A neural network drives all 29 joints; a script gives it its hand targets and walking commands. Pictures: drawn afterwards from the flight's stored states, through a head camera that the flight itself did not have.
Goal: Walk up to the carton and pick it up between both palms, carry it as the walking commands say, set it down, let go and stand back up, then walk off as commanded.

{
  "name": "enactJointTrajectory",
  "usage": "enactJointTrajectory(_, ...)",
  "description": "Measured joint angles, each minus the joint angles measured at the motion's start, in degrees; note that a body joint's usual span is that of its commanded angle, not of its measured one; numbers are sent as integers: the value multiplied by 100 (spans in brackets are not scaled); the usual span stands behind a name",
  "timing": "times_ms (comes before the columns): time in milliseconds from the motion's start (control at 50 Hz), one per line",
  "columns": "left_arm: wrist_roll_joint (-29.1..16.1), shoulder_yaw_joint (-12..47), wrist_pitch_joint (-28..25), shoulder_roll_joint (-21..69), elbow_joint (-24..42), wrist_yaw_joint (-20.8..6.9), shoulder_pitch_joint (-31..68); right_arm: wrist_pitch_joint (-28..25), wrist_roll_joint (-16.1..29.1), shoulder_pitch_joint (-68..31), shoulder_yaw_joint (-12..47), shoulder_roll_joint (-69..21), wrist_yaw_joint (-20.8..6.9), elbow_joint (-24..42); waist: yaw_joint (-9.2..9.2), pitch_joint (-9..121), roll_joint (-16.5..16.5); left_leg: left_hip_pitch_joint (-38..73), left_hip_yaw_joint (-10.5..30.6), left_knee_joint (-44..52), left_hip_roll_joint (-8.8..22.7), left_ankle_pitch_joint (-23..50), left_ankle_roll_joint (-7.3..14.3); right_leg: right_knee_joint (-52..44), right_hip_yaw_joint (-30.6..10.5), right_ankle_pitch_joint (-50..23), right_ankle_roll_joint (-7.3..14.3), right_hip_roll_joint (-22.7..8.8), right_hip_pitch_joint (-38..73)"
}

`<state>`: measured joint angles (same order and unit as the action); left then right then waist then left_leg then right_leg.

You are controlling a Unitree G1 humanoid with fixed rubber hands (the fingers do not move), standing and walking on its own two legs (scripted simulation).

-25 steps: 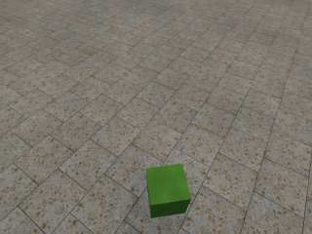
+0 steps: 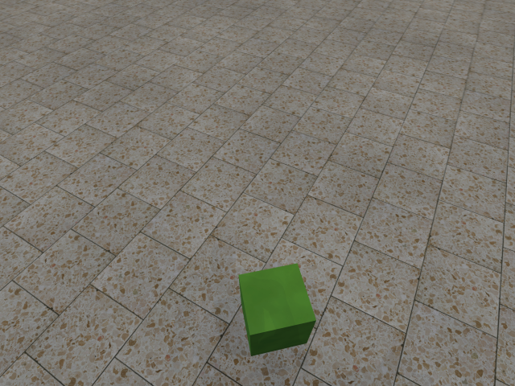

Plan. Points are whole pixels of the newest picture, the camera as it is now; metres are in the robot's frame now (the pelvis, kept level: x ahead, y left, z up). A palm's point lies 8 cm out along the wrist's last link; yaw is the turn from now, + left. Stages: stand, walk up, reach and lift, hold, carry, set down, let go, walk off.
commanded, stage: walk up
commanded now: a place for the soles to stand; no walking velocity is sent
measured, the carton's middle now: (273, 310) +0.46 -0.06 -0.64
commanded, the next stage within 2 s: none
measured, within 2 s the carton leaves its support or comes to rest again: neither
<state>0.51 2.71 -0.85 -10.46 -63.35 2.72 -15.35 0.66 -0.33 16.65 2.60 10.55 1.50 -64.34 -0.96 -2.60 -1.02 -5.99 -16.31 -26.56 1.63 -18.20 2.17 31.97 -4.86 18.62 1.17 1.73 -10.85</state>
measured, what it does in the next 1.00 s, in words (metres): steps to the right: right foot, then left foot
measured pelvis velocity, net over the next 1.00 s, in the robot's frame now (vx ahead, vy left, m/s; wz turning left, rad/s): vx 0.08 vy -0.16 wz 0.14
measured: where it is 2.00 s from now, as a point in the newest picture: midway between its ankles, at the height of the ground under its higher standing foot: outside the picture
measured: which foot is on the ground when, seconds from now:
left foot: down 0.00-0.60, up 0.62-0.88, down 0.90-1.00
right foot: down 0.00-0.26, up 0.28-0.58, down 0.60-1.00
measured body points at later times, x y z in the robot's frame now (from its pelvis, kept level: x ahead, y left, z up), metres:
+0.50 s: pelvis +0.02 -0.06 -0.01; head +0.05 -0.07 +0.44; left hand +0.08 +0.19 -0.15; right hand -0.07 -0.30 -0.16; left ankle -0.03 +0.08 -0.73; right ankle +0.13 -0.23 -0.70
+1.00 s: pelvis +0.08 -0.16 -0.02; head +0.10 -0.12 +0.42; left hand +0.13 +0.09 -0.18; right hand +0.15 -0.41 -0.15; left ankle +0.08 -0.08 -0.74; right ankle +0.14 -0.28 -0.72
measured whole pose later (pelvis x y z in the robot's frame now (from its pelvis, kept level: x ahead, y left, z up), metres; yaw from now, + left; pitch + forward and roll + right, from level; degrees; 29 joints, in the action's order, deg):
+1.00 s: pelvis +0.08 -0.16 -0.02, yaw +8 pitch -3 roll -1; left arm 0.3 -0.2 3.0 -12.7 -54.5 1.6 -8.8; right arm 0.4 -0.5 17.0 -2.2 11.1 1.4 -50.3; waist -1.4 -6.8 -2.8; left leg -19.3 -2.1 -44.0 -1.8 -22.1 3.9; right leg 50.1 5.8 27.7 -0.4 -4.5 -24.6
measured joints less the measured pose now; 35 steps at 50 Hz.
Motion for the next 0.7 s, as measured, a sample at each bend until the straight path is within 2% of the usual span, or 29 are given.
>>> enactJointTrajectory(240, -3, 60, -19, 48, 77, 17, -38, 89, -26, -45, -6, 86, -28, 77, 26, 16, 47, -51, -137, -75, 81, -27, -57, 156, -127, 28, 64, 91, -147)
enactJointTrajectory(280, 89, -44, 56, -4, 191, -57, -105, 16, -122, 32, -71, 48, 19, 153, 27, 47, -40, -107, -175, -144, 70, -63, -61, 495, -73, 211, 70, 52, -342)
enactJointTrajectory(320, 189, -147, 177, -69, 265, -141, -125, -94, -189, 100, -155, 25, 86, 200, 28, -1, -84, -122, -240, -265, 126, -140, -71, 1379, 193, 733, -71, -60, -770)
enactJointTrajectory(380, 274, -300, 315, -173, 409, -275, -110, -234, -283, 224, -262, -11, 201, 191, -5, -164, -115, 18, -314, -278, 276, -182, -166, 2166, 425, 889, -246, -310, -1355)
enactJointTrajectory(440, 308, -414, 374, -270, 604, -426, -5, -319, -329, 423, -334, -47, 259, 157, 4, -387, -132, 262, -337, -172, 429, -157, -326, 1965, 403, 502, -339, -656, -1699)
enactJointTrajectory(500, 292, -480, 385, -344, 778, -533, 103, -313, -328, 654, -402, -71, 238, 164, 11, -539, -129, 486, -313, -154, 630, -196, -530, 1373, 365, -43, -326, -913, -1788)
enactJointTrajectory(580, 235, -541, 274, -431, 963, -545, 132, -231, -272, 972, -454, -118, 152, 232, -36, -520, -139, 469, -46, -702, 1009, -587, -662, 847, 528, -462, -174, -981, -1387)
enactJointTrajectory(600, 202, -560, 221, -473, 977, -513, 116, -181, -257, 1033, -455, -145, 102, 259, -18, -479, -209, 398, 34, -950, 1075, -750, -615, 700, 534, -739, -122, -953, -1259)
enactJointTrajectory(620, 171, -577, 173, -419, 929, -444, 169, -113, -230, 983, -450, -101, 42, 285, 13, -535, -142, 268, 287, -1302, 1148, -940, -489, 897, 608, -780, -142, -863, -1294)
enactJointTrajectory(660, 103, -504, 147, -226, 899, -305, 241, 59, -179, 792, -441, 55, -33, 496, 57, -636, 7, -252, 1063, -2344, 890, -1593, -294, 1156, 745, -524, -152, -730, -1343)
enactJointTrajectory(700, 11, -400, 196, -21, 865, -206, 272, 113, -164, 576, -480, 214, -32, 749, 71, -647, 145, -864, 1460, -3334, 541, -1846, -128, 1061, 880, -443, -95, -647, -1320)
